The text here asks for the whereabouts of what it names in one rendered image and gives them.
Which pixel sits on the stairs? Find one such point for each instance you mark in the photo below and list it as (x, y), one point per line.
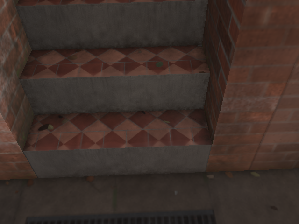
(118, 87)

